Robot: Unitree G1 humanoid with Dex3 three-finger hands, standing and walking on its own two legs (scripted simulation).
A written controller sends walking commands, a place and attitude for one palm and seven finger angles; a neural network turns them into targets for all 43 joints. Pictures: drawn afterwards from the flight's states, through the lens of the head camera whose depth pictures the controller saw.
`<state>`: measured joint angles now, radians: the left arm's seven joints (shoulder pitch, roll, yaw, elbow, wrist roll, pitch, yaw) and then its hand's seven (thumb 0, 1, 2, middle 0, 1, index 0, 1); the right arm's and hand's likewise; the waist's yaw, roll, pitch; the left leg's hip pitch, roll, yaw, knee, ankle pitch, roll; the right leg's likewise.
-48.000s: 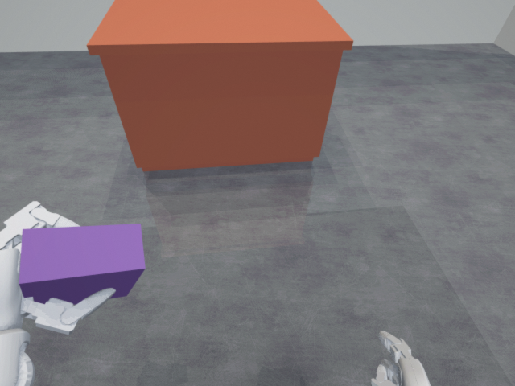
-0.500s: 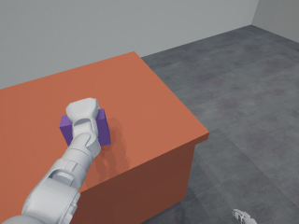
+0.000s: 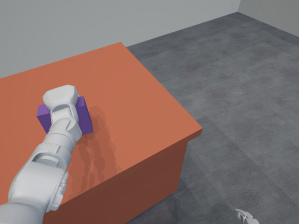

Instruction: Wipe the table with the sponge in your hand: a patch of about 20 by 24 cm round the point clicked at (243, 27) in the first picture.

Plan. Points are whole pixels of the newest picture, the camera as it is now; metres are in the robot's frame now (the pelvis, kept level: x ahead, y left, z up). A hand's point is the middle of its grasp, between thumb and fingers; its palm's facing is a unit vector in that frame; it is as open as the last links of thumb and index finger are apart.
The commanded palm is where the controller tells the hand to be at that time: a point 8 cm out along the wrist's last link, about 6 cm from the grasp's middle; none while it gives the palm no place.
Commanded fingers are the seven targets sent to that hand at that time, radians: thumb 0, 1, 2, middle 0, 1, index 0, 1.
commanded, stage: wipe forward along the third lane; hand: left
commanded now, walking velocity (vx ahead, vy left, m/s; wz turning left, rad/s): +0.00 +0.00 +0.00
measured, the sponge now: (69, 123) +0.41 +0.26 +0.03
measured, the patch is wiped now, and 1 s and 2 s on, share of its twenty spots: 0.90 0.95 0.95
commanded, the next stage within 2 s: wipe back along the third lane in 0.34 s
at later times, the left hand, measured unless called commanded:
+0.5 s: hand (64, 104) +0.46 +0.27 +0.07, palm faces -0.07 -0.05 -1.00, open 9.8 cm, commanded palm +0.43 +0.27 +0.11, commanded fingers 0.00 0.10 1.30 -1.20 -1.60 -1.20 -1.60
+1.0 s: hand (62, 111) +0.43 +0.27 +0.07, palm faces +0.02 -0.06 -1.00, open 9.9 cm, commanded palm +0.38 +0.24 +0.10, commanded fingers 0.00 0.10 1.30 -1.20 -1.60 -1.20 -1.60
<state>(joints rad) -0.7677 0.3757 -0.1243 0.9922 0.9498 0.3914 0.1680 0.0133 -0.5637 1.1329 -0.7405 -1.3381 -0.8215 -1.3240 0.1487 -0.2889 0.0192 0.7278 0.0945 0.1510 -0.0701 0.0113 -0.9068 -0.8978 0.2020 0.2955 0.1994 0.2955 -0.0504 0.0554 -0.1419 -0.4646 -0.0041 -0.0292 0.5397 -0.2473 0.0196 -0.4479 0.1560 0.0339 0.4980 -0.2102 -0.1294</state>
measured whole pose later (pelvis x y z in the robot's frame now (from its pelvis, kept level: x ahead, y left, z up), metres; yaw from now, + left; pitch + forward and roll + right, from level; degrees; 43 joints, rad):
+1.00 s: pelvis +0.03 +0.07 +0.01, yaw +1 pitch +9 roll -1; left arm -0.71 0.17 -0.30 0.86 0.94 0.60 0.28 -0.02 -0.49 1.10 -0.66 -1.41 -0.72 -1.44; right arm 0.10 -0.22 0.02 0.73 0.08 0.21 0.00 0.01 -0.91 -0.90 0.20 0.30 0.20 0.30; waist 0.01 0.04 -0.17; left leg -0.39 -0.08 -0.02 0.50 -0.26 0.08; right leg -0.36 0.08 0.05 0.45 -0.25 -0.04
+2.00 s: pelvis +0.02 +0.04 +0.01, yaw +1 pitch +2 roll +0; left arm -0.29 0.20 -0.47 0.31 0.96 0.71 0.19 0.01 -0.48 1.09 -0.66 -1.41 -0.73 -1.43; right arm -0.01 -0.25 0.04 0.66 0.10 0.27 0.07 0.01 -0.91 -0.90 0.20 0.30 0.20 0.30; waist 0.06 0.07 -0.13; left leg -0.24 -0.06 -0.02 0.48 -0.27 0.04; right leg -0.23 0.10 0.04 0.47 -0.26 -0.08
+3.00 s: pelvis +0.01 +0.01 +0.01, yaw -2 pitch -2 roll +1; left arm 0.03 0.31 -0.24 -0.03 0.89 0.55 0.14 -0.02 -0.49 1.08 -0.70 -1.38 -0.77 -1.38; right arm -0.01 -0.26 0.04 0.67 0.08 0.18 -0.01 0.02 -0.91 -0.90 0.20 0.30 0.20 0.30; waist 0.06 0.08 -0.08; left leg -0.16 -0.01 0.00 0.45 -0.26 0.01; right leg -0.16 0.14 0.07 0.45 -0.24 -0.12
